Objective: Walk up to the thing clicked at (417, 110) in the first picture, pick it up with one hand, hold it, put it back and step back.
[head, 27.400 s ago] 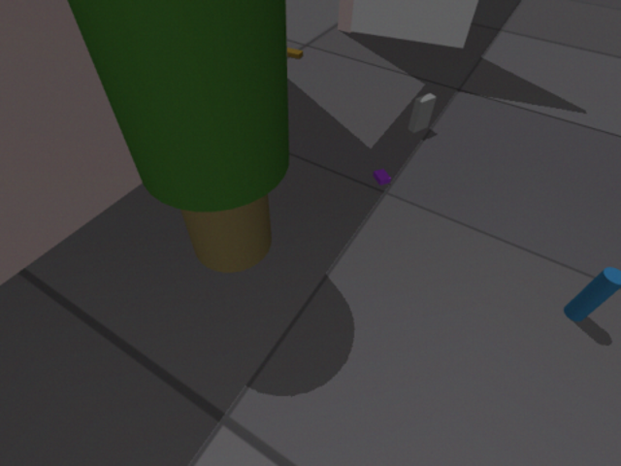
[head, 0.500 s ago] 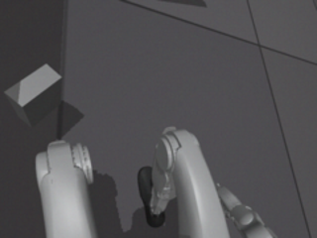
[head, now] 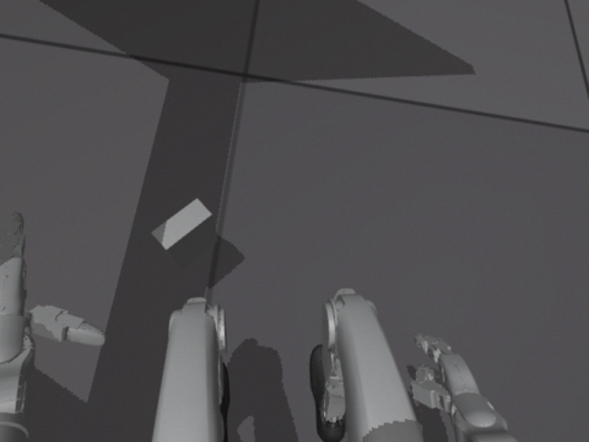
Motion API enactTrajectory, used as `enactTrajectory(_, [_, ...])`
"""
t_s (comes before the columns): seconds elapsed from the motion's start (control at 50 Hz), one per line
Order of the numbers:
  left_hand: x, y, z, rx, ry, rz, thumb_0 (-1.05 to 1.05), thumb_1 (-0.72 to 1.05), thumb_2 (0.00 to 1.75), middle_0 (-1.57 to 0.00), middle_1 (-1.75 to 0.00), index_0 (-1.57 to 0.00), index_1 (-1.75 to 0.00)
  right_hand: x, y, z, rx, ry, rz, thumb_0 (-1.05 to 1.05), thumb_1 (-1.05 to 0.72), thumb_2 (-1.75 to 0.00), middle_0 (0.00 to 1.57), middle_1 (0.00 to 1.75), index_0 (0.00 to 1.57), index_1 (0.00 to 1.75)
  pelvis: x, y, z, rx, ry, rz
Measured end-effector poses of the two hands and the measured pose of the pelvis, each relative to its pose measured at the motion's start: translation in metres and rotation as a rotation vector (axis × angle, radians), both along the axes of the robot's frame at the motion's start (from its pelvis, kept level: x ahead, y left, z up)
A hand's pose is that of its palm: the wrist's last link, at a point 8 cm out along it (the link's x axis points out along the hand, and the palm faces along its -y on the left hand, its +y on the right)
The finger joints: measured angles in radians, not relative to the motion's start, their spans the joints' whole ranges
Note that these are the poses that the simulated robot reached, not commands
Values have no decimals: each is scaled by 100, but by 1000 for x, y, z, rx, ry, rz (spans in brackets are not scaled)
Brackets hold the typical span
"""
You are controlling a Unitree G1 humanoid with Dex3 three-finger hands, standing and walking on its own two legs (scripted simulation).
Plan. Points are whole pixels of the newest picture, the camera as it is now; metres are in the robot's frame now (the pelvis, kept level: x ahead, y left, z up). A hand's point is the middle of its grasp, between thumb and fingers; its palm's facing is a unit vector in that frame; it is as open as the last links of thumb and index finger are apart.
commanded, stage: home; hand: left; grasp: from the side
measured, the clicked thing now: (188, 237) +0.48 +0.18 -0.39
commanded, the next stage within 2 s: none
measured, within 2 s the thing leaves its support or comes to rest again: neither
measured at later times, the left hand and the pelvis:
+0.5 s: hand (41, 324) +0.26 +0.21 +0.11, palm faces +0.16 -0.93 -0.34, open 17.7 cm; pelvis +0.06 -0.01 +0.20, yaw +4 degrees
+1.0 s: hand out of the picture +0.23 +0.19 +0.18, palm faces +0.18 -0.94 -0.29, open 17.7 cm; pelvis +0.07 +0.00 +0.23, yaw +4 degrees
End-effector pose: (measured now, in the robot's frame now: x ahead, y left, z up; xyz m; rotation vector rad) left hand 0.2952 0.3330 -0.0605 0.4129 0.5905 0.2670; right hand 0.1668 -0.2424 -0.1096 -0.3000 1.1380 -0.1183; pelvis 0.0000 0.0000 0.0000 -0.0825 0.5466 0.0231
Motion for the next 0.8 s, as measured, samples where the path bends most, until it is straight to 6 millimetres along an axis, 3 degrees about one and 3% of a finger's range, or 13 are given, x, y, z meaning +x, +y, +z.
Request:
enactTrajectory(0.2, [-23, -33, 89, -48, 83, 78, -1, -59, 1, -5, -5, -5, -5, 41, -12, 110, -31, -178, -18, 0, -90, -90, 20, 30, 20, 30, 27, -11, 91, 28, -79, 19])
enactTrajectory(0.42, [-52, -74, 174, -123, 156, 103, -1, -58, 2, -5, -5, -5, -5, 49, -9, 202, -36, -273, -48, 0, -90, -90, 20, 30, 20, 30, 55, -12, 172, 44, -220, 40])
enactTrajectory(0.54, [-63, -89, 221, -146, 141, 96, -1, -58, 2, -5, -5, -5, -5, 52, -1, 239, -31, -334, -71, 0, -90, -90, 20, 30, 20, 30, 69, -8, 205, 50, -299, 44])
enactTrajectory(0.64, [-71, -98, 254, -160, 98, 82, -1, -59, 1, -5, -5, -5, -5, 61, 7, 259, -19, -405, -72, 1, -90, -90, 20, 30, 20, 30, 77, -4, 220, 53, -351, 44])
enactTrajectory(0.8, [-87, -101, 269, -182, 79, 88, -1, -59, 1, -5, -4, -4, -4, 79, 17, 278, 0, -491, -23, 1, -90, -90, 20, 30, 20, 30, 76, -2, 229, 58, -399, 48])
